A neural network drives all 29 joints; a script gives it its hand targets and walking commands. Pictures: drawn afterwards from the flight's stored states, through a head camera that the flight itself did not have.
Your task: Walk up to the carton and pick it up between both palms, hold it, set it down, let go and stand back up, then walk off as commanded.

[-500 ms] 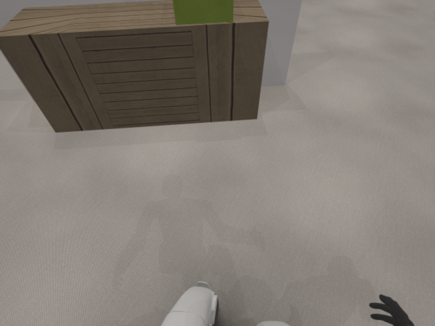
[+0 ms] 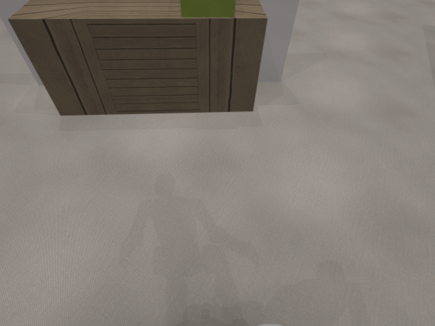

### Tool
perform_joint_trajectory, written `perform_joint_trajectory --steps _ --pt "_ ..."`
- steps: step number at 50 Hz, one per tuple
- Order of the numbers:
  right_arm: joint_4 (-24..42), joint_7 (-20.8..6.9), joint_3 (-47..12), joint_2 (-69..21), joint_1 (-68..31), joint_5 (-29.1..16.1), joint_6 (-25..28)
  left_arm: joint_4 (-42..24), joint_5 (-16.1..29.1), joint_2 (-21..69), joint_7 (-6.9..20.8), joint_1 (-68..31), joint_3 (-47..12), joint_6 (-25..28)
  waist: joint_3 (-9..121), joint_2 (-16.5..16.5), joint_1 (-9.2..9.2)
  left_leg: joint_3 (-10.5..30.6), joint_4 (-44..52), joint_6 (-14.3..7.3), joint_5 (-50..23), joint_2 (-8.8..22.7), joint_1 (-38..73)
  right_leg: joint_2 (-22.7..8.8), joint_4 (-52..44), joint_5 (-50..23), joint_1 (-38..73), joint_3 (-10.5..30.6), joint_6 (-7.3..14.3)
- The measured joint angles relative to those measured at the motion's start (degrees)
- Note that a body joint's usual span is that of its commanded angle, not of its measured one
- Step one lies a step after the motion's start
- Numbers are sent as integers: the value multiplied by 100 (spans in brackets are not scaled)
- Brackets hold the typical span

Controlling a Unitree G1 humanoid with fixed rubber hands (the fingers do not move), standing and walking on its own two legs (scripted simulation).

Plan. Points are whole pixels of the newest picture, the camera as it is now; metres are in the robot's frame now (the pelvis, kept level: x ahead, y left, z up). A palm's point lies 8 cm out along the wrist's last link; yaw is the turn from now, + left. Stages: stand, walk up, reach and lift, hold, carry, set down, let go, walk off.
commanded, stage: stand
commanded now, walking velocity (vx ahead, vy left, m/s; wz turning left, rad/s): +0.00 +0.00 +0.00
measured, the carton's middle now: out of the picture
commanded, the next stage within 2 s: none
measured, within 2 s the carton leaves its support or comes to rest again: neither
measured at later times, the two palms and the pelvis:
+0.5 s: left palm out of the picture +0.06 +0.30 -0.09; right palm out of the picture +0.04 -0.31 -0.12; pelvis -0.02 -0.01 +0.00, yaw +0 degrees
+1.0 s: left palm out of the picture +0.15 +0.29 -0.10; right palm out of the picture +0.11 -0.31 -0.12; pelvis +0.04 -0.01 +0.00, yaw +0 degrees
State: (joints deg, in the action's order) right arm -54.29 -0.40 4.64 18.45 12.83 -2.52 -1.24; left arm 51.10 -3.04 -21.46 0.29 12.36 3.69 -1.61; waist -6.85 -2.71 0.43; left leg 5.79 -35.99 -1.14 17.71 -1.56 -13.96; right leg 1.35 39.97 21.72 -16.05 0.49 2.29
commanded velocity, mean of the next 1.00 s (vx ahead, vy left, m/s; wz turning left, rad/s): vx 0.00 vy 0.00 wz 0.00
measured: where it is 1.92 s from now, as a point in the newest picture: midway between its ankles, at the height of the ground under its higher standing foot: outside the picture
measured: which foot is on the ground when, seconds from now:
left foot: down 0.00-1.00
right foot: up 0.00-0.00, down 0.02-1.00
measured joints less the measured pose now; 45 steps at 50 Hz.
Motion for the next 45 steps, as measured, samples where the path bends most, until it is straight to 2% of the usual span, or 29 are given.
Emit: perform_joint_trajectory --steps 3,9,14,22,29,32,38,45 --pt "8 0 1 -4 -47 0 28 13 0 41 3 8 0 96 -81 -88 -7 24 -70 114 -177 13 -102 -4 -390 -647 132 -26 -40" --pt "-8 0 0 151 -47 0 117 12 0 128 7 -84 1 197 -6 168 -8 27 79 115 -248 18 -41 -1 -393 -631 131 -27 -43" --pt "-80 -14 0 110 -47 0 123 15 0 128 29 -129 1 213 -6 295 -8 28 107 115 152 24 -42 -2 -429 -358 130 -27 -43" --pt "-129 -21 0 123 -46 0 133 15 0 129 30 -163 1 213 -6 455 -8 28 205 115 -274 26 -36 -1 -434 -443 117 -28 -43" --pt "-220 -24 0 87 -47 0 135 16 0 129 30 -176 1 213 -6 282 -8 28 213 115 -116 27 -36 -4 -438 -278 117 -28 -43" --pt "-220 -24 0 117 -47 0 135 15 0 129 30 -186 1 213 -6 211 -8 28 225 139 -317 26 -35 -6 -437 -405 117 -27 -43" --pt "-220 -31 0 13 -54 0 190 15 0 119 30 -254 1 213 4 3 -8 28 226 191 -138 22 -34 -15 -474 -490 117 -28 -44" --pt "-218 -10 1 53 -168 1 210 14 0 119 17 -437 1 216 4 104 -8 27 237 217 -16 25 -34 -16 -474 -327 117 -27 -46"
